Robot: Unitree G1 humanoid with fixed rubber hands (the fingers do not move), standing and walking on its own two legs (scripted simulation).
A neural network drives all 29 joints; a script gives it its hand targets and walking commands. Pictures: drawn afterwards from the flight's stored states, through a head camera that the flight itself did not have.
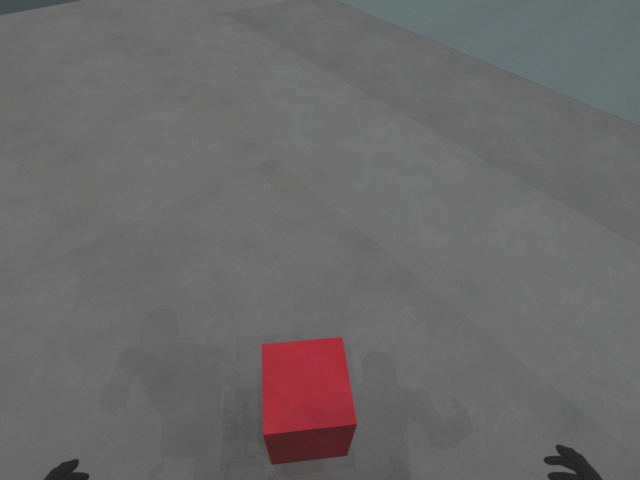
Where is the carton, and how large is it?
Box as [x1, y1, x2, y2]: [262, 337, 356, 464]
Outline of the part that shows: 342,337 262,344 263,435 272,464 346,455 356,422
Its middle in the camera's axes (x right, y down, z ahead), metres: -0.04 +0.44 +1.05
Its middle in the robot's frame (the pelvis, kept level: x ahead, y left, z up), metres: +0.44 +0.02 -0.61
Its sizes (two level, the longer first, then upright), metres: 0.220 0.213 0.290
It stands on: the floor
